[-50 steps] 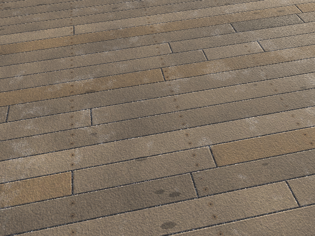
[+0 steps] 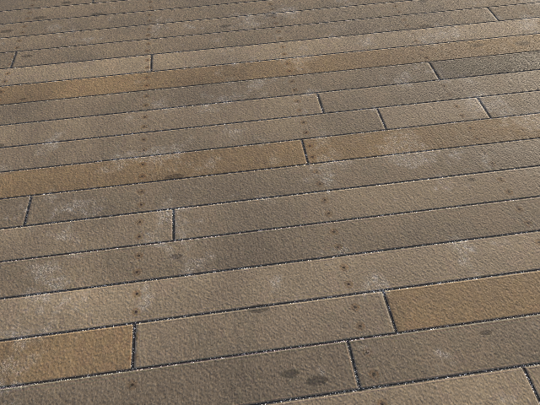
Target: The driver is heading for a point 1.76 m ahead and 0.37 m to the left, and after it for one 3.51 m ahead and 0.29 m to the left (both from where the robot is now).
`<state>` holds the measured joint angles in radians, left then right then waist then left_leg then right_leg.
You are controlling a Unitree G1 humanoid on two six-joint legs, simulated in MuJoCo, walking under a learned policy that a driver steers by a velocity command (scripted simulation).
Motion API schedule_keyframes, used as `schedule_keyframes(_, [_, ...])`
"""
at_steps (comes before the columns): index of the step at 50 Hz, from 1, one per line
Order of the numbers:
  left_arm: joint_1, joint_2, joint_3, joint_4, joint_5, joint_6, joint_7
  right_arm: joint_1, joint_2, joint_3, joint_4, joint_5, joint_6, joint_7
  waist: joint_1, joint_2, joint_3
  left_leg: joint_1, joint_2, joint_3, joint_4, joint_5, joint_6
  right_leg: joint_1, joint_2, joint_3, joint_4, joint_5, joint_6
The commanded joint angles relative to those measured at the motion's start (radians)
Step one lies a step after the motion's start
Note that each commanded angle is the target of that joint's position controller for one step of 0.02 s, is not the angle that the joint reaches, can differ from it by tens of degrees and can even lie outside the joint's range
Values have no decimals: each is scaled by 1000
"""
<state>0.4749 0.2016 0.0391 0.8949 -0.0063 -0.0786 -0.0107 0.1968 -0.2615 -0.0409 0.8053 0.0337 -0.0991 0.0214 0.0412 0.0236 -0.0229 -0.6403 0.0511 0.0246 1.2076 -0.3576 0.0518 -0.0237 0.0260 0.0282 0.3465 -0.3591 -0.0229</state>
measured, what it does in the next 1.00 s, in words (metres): walks ahead: left foot, then right foot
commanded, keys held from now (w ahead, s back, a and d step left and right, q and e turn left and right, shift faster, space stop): w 1.00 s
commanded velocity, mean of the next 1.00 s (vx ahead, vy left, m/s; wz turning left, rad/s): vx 0.48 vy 0.00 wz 0.00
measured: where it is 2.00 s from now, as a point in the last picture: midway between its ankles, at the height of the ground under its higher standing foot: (299, 296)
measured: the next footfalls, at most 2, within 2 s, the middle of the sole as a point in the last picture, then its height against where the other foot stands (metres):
left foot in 0.22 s outside the picture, level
right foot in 0.78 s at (344, 378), level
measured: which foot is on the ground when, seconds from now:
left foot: up 0.00-0.20, down 0.22-0.80, up 0.82-1.00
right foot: down 0.00-0.22, up 0.24-0.76, down 0.78-1.00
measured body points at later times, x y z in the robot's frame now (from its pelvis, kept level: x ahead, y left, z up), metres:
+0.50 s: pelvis +0.26 +0.06 +0.01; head +0.28 +0.06 +0.46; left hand +0.42 +0.33 -0.10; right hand +0.29 -0.21 -0.12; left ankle +0.28 +0.14 -0.74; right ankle +0.37 -0.12 -0.66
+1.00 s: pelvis +0.53 -0.02 +0.01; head +0.56 -0.03 +0.46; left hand +0.61 +0.25 -0.11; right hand +0.64 -0.29 -0.12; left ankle +0.55 +0.14 -0.66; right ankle +0.54 -0.10 -0.74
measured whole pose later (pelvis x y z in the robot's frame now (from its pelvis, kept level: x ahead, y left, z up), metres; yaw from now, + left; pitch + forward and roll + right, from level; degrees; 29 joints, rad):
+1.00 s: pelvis +0.53 -0.02 +0.01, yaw +0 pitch +1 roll -1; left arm 0.30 0.25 0.05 0.82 0.00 -0.09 -0.03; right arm 0.22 -0.31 -0.04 0.84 0.01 -0.07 0.01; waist 0.02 0.05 0.01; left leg -0.58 0.10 -0.03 1.08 -0.26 0.02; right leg -0.20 0.05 -0.06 0.33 -0.15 -0.06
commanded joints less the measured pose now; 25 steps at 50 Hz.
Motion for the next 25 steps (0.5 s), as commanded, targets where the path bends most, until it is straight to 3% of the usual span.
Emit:
schedule_keyframes(1, [-31,98,9,-54,-4,8,25,-175,21,25,-136,-21,-18,29,-5,-85,151,-173,38,25,-246,204,-32,-41,-186,120,-221,460,-156])
schedule_keyframes(2, [-32,131,15,-54,-8,5,34,-210,33,32,-154,-26,-19,34,-3,-93,141,-40,19,37,-385,308,-42,-120,-160,77,-248,429,-144])
schedule_keyframes(4, [6,200,33,-43,-16,-9,42,-258,0,25,-177,-15,-14,30,2,-124,133,95,-18,39,-536,400,-47,-129,-190,83,-302,405,-146])
schedule_keyframes(6, [6,209,39,-33,-25,-13,41,-274,-55,9,-193,-5,-8,24,-17,-135,140,114,-31,11,-640,414,-24,-35,-228,80,-278,466,-132])
schedule_keyframes(7, [2,210,41,-31,-21,-11,39,-262,-81,-2,-193,-5,-7,21,-33,-138,119,140,-43,8,-664,405,-7,20,-242,74,-229,594,-118])
schedule_keyframes(9, [-16,228,51,-33,-3,6,34,-128,-129,-29,-161,-6,4,10,-109,-168,4,297,-83,30,-644,331,38,94,-244,46,-23,932,-86])
schedule_keyframes(10, [-22,215,47,-38,4,17,33,21,-161,-48,-117,-4,13,2,-181,-158,-80,483,-99,48,-654,315,65,46,-207,18,176,1005,-61])
schedule_keyframes(11, [-14,184,34,-60,19,21,35,190,-206,-62,-80,-14,21,-9,-236,-86,-196,789,47,-109,-604,294,113,-179,-169,14,469,749,-37])
schedule_keyframes(12, [149,7,-11,-70,11,5,25,258,-288,-74,-49,-41,15,1,-130,265,-362,1067,315,-637,-762,6,281,-521,39,26,883,-48,22])
schedule_keyframes(13, [123,89,2,-47,-14,-20,15,241,-197,-53,-51,-33,12,5,-156,248,-374,1023,318,-865,-938,-152,280,-619,27,146,1039,-179,5])
schedule_keyframes(14, [-1,164,24,-86,-44,-31,9,144,-153,-41,-56,-26,10,2,-138,167,-177,869,296,-705,-953,-160,231,-709,-30,110,1079,-110,-6])
schedule_keyframes(15, [-90,183,25,-111,-41,-37,13,64,-131,-33,-70,-26,7,2,-110,41,-85,693,260,-556,-967,-58,202,-677,-89,81,1025,-6,-17])
schedule_keyframes(16, [-128,176,28,-120,-25,-35,19,11,-123,-31,-70,-39,1,6,-75,-4,-33,549,222,-459,-988,53,188,-628,-126,65,967,53,-21])
schedule_keyframes(17, [-109,167,33,-115,-15,-23,22,-16,-101,-25,-69,-53,-8,10,-34,15,-22,461,183,-383,-1016,120,179,-561,-160,76,929,90,-27])
schedule_keyframes(18, [-82,148,31,-109,-14,-8,24,-26,-93,-24,-61,-53,-13,12,-13,50,-24,411,169,-344,-1044,136,188,-520,-170,77,901,103,-24])
schedule_keyframes(20, [-84,129,28,-109,-8,13,29,-13,-92,-24,-37,-41,-26,13,2,51,6,349,154,-275,-1085,156,206,-521,-181,63,836,111,-10])
schedule_keyframes(23, [-205,134,27,-149,8,17,34,34,-134,-34,-9,-38,-26,0,-20,17,55,363,160,-237,-1123,180,218,-634,-197,56,691,245,22])
schedule_keyframes(25, [-268,131,25,-163,8,10,30,66,-148,-36,3,-32,-18,-10,-41,3,60,407,151,-204,-1124,215,203,-667,-192,49,569,349,33])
